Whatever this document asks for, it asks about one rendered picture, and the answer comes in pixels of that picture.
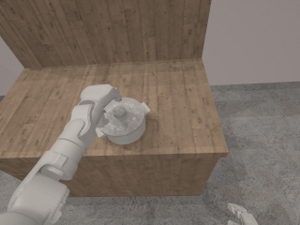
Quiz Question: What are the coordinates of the pot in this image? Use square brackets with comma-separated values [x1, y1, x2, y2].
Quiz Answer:
[96, 102, 151, 145]

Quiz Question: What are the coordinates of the left robot forearm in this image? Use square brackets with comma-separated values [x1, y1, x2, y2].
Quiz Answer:
[7, 97, 103, 212]

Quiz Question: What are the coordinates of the lid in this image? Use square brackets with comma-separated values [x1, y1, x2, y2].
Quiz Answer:
[99, 97, 145, 138]

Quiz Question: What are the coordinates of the right robot hand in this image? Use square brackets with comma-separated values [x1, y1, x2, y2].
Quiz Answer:
[227, 202, 259, 225]

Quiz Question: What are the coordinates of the knob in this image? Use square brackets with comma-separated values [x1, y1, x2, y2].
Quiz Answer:
[112, 105, 127, 119]

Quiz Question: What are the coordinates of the robot left upper arm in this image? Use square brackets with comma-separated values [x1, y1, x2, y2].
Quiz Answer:
[0, 172, 70, 225]

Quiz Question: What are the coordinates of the left robot hand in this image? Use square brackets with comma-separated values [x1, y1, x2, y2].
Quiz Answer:
[80, 84, 122, 128]

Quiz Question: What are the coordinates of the table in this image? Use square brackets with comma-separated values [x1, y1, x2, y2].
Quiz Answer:
[0, 0, 229, 198]

